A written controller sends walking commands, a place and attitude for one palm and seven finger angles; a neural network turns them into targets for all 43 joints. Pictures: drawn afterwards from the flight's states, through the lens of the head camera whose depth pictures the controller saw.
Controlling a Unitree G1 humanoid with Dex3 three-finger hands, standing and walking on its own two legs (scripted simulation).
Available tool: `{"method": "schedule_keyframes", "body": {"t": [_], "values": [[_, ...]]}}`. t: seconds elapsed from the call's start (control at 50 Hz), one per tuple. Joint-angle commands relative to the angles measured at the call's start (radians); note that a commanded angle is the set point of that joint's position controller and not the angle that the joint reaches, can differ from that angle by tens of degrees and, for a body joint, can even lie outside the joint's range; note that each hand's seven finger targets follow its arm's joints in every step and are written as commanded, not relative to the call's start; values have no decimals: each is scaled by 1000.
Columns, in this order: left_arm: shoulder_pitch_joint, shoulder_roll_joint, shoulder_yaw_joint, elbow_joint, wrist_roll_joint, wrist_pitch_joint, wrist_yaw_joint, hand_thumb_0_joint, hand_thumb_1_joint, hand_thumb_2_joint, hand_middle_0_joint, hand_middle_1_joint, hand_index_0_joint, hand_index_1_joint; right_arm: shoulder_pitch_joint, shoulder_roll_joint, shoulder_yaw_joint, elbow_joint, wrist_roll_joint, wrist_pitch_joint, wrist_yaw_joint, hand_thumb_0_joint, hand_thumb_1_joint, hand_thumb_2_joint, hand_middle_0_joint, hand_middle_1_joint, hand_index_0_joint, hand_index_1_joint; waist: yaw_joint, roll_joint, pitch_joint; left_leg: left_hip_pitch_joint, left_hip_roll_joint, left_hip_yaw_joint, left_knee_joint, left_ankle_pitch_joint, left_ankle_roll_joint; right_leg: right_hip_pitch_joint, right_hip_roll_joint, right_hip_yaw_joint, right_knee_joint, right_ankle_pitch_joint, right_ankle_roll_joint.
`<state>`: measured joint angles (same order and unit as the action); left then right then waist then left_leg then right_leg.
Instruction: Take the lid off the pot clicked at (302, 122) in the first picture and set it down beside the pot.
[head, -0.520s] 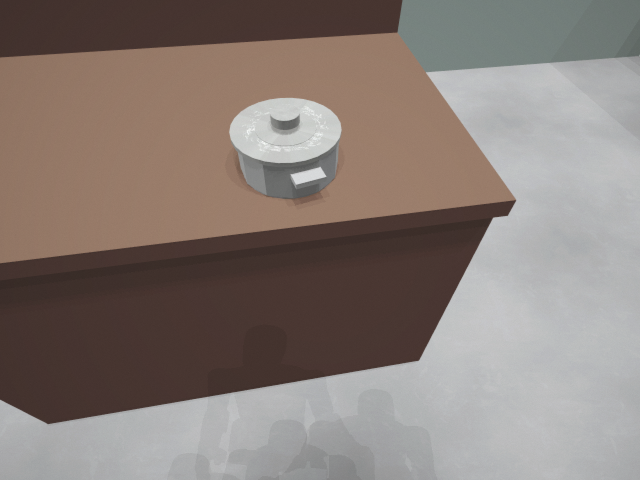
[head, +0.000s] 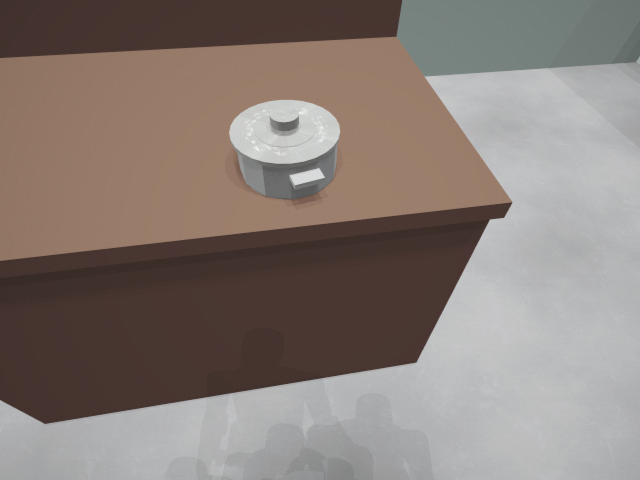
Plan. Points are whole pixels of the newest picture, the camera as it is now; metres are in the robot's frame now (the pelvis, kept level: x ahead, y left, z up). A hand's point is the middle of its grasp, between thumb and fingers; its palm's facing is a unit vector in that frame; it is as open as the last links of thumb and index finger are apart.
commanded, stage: look at it before walking up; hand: left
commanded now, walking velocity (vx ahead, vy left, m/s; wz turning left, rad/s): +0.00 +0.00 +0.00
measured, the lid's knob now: (284, 118) +0.64 +0.10 +0.11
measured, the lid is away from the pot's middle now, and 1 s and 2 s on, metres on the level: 0.00 0.00 0.00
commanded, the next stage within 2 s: turn to face it in 0.12 s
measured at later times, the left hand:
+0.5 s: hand out of the picture +0.01 +0.18 -0.18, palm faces +0.08 -0.98 -0.20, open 7.3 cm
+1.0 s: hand out of the picture +0.00 +0.21 -0.19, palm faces +0.21 -0.96 -0.20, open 7.4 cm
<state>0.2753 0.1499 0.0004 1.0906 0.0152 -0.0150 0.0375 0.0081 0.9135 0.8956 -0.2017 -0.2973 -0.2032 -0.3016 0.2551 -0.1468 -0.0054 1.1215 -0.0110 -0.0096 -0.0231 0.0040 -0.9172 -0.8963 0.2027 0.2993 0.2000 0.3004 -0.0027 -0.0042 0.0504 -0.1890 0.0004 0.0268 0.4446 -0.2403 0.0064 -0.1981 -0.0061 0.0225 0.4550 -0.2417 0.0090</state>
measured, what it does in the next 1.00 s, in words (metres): stands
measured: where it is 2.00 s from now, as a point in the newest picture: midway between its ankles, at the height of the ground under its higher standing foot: outside the picture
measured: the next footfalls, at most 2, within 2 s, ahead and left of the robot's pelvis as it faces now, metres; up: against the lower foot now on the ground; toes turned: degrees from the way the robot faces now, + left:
right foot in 1.44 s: +0.18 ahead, -0.15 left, +0.00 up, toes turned +4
left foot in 1.68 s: +0.21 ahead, +0.06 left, +0.00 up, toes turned +11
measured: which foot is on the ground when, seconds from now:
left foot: down 0.00-1.00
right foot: down 0.00-0.98, up 1.00-1.00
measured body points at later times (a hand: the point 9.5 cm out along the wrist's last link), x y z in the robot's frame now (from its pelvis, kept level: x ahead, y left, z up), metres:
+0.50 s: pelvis -0.01 +0.00 -0.01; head +0.03 +0.01 +0.44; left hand +0.01 +0.23 -0.16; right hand +0.01 -0.22 -0.16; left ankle +0.00 +0.11 -0.74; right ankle +0.00 -0.13 -0.74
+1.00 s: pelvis +0.00 +0.02 -0.02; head +0.03 +0.05 +0.43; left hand -0.01 +0.26 -0.18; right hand +0.13 -0.22 -0.15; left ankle -0.02 +0.12 -0.75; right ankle +0.00 -0.12 -0.74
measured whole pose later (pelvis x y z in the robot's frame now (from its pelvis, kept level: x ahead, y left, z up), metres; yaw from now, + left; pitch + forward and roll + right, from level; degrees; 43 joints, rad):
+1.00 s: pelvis +0.00 +0.02 -0.02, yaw +10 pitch +0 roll -1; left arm 0.26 0.20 0.05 0.94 0.03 0.01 0.03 0.01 0.91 0.90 -0.20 -0.30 -0.20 -0.30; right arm 0.17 -0.20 -0.05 0.94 -0.02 0.00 0.00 0.00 -0.91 -0.90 0.20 0.30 0.20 0.30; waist 0.01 -0.04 0.08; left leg -0.30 0.01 0.04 0.62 -0.31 0.01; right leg -0.27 -0.09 -0.13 0.64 -0.38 0.03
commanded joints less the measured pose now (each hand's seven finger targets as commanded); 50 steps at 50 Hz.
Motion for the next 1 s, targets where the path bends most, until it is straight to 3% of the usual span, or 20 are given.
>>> {"method": "schedule_keyframes", "body": {"t": [0.0,0.24,0.38,0.5,0.56,0.62,0.66,0.7,0.72,0.74,0.76,0.78,0.8,0.82,0.86,0.88,0.92,0.94,0.96,0.98], "values": [[68,107,20,-37,-2,-12,4,0,900,900,-200,-300,-200,-300,58,-91,-19,-24,3,-13,-9,0,-900,-900,200,300,200,300,0,-2,13,22,86,-82,-81,109,15,-49,-83,71,-94,104,-34],[76,111,27,-38,-3,-13,5,0,900,900,-200,-300,-200,-300,62,-91,-20,-22,3,-13,-8,0,-900,-900,200,300,200,300,4,6,2,10,86,-85,-66,134,17,-36,-87,62,-79,121,-34],[52,130,56,-98,1,10,3,0,900,900,-200,-300,-200,-300,46,-115,-41,-83,-1,9,-6,0,-900,-900,200,300,200,300,4,-4,13,-90,79,-122,-17,47,33,-61,-97,40,-33,12,-39],[21,150,74,-154,3,20,2,0,900,900,-200,-300,-200,-300,40,-124,-53,-133,-5,18,-2,0,-900,-900,200,300,200,300,-2,-19,-9,-127,58,-132,54,38,36,-82,-136,38,-5,0,-59],[5,149,79,-179,5,24,0,0,900,900,-200,-300,-200,-300,38,-139,-58,-158,-7,18,-1,0,-900,-900,200,300,200,300,-5,13,-26,-125,82,-184,27,50,54,-86,-108,-7,45,-14,-44],[15,131,79,-190,3,21,1,0,900,900,-200,-300,-200,-300,23,-183,-63,-180,-8,10,-3,0,-900,-900,200,300,200,300,7,137,-75,-113,163,-327,-55,183,113,-49,-33,-75,161,-13,-5],[26,126,80,-193,3,19,3,0,900,900,-200,-300,-200,-300,7,-194,-68,-196,-5,9,-7,0,-900,-900,200,300,200,300,16,127,-82,-112,181,-365,-54,264,141,-29,-19,-66,172,-66,-2],[44,134,83,-190,4,18,4,0,900,900,-200,-300,-200,-300,-33,-188,-64,-210,-5,14,-6,0,-900,-900,200,300,200,300,34,102,-62,-179,141,-306,0,233,112,32,-52,-36,87,-1,-7],[56,155,88,-189,6,16,3,0,900,900,-200,-300,-200,-300,-48,-171,-61,-219,-4,18,-3,0,-900,-900,200,300,200,300,41,35,-62,-230,90,-234,71,161,76,71,-108,12,27,56,-23],[60,194,96,-191,8,14,3,0,900,900,-200,-300,-200,-300,-52,-148,-61,-229,-3,24,-1,0,-900,-900,200,300,200,300,40,-96,-55,-294,13,-129,193,60,29,99,-218,115,-46,101,-72],[74,233,106,-201,10,15,5,0,900,900,-200,-300,-200,-300,-50,-123,-67,-239,-3,32,-4,0,-900,-900,200,300,200,300,43,-224,-57,-308,-20,-37,345,-86,1,84,-355,224,-121,132,-157],[85,231,106,-206,11,13,5,0,900,900,-200,-300,-200,-300,-87,-137,-73,-245,-7,37,-3,0,-900,-900,200,300,200,300,61,-218,-33,-339,-5,-46,492,-288,-10,58,-412,268,-145,211,-226],[63,223,103,-212,18,11,7,0,900,900,-200,-300,-200,-300,-90,-137,-74,-243,-6,37,-1,0,-900,-900,200,300,200,300,48,-150,-16,-359,14,-58,578,-320,-13,51,-405,237,-128,267,-252],[36,222,103,-219,21,7,7,0,900,900,-200,-300,-200,-300,-83,-126,-72,-238,-1,33,4,0,-900,-900,200,300,200,300,31,-112,-22,-354,20,-46,570,-326,-18,75,-371,169,-84,381,-248],[14,229,104,-225,26,7,7,0,900,900,-200,-300,-200,-300,-74,-100,-68,-234,8,28,10,0,-900,-900,200,300,200,300,21,-149,-40,-273,18,-12,426,-308,-24,69,-343,88,-31,487,-220],[7,230,98,-222,24,7,5,0,900,900,-200,-300,-200,-300,-54,-91,-62,-226,7,24,11,0,-900,-900,200,300,200,300,8,-157,-47,-193,7,12,329,-241,-25,35,-316,56,-29,429,-188],[-22,217,89,-209,11,10,-2,0,900,900,-200,-300,-200,-300,37,-82,-51,-185,-2,4,14,0,-900,-900,200,300,200,300,-32,-170,-79,29,-11,57,70,-14,-19,-50,-228,-27,5,152,-104],[-16,178,78,-208,8,14,-8,0,900,900,-200,-300,-200,-300,69,-125,-55,-171,-8,-8,15,0,-900,-900,200,300,200,300,-41,-57,-82,140,46,-31,-31,2,1,-135,-170,-76,113,-19,-59],[4,113,64,-224,12,20,-19,0,900,900,-200,-300,-200,-300,108,-218,-79,-166,-21,-14,14,0,-900,-900,200,300,200,300,-58,214,-61,199,269,-365,-159,-109,84,-335,-59,-147,303,-302,1],[-41,122,61,-253,12,14,-23,0,900,900,-200,-300,-200,-300,141,-277,-86,-176,-30,-4,11,0,-900,-900,200,300,200,300,-89,241,-2,125,378,-547,-246,-159,188,-411,-16,-90,460,-402,-5]]}}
